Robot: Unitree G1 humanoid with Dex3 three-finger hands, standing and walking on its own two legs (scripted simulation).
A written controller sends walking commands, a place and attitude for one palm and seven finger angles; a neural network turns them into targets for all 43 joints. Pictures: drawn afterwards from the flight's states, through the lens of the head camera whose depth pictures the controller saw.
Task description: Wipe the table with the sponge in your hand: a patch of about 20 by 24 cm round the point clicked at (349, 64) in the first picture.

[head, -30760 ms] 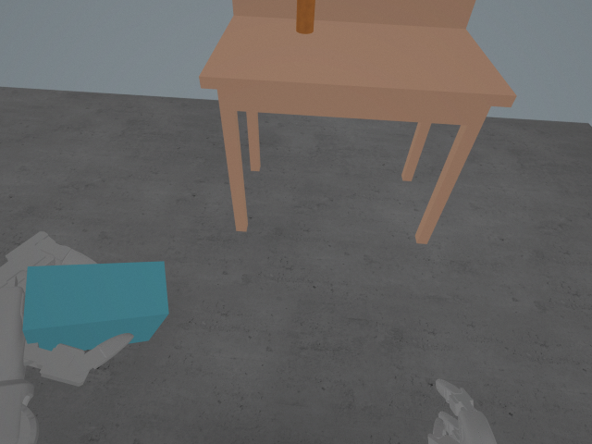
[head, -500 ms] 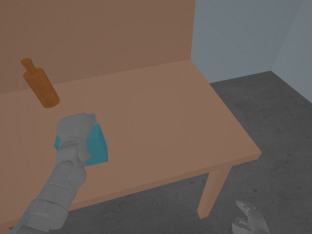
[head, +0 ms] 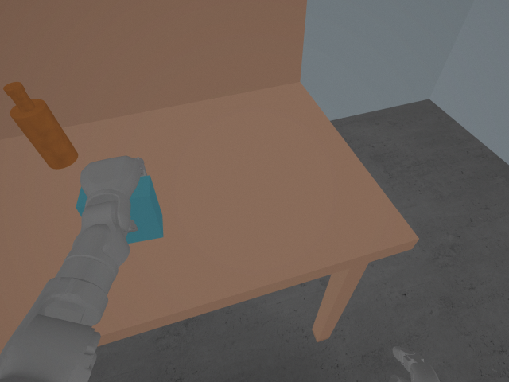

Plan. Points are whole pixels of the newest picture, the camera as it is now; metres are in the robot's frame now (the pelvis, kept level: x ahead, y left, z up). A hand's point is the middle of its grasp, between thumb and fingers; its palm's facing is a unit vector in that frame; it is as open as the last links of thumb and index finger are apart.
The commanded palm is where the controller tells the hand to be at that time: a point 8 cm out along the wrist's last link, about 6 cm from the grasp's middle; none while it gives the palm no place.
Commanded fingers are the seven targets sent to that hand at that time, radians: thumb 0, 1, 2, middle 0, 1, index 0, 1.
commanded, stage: wipe forward along the middle lane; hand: left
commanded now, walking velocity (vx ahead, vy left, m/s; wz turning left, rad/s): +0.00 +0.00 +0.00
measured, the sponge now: (127, 219) +0.38 +0.27 +0.02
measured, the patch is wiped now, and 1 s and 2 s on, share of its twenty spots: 1.00 1.00 1.00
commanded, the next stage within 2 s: slide back across to the first lane in 0.46 s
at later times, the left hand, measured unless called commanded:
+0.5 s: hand (123, 177) +0.44 +0.28 +0.06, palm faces -0.10 -0.02 -0.99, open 9.7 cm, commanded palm +0.43 +0.28 +0.10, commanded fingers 0.00 0.10 1.30 -1.20 -1.60 -1.20 -1.60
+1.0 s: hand (96, 178) +0.43 +0.33 +0.07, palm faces -0.11 -0.02 -0.99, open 9.8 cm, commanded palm +0.41 +0.33 +0.12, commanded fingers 0.00 0.10 1.30 -1.20 -1.60 -1.20 -1.60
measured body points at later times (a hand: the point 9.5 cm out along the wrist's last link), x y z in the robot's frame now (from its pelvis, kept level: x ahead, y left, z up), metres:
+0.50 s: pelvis +0.01 +0.01 +0.00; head +0.06 +0.00 +0.45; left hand +0.44 +0.28 +0.12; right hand +0.12 -0.25 -0.13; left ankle +0.00 +0.12 -0.74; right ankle +0.02 -0.10 -0.74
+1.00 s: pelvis +0.03 +0.02 +0.00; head +0.07 +0.01 +0.45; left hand +0.43 +0.33 +0.12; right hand +0.13 -0.25 -0.13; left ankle +0.00 +0.12 -0.74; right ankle +0.02 -0.10 -0.74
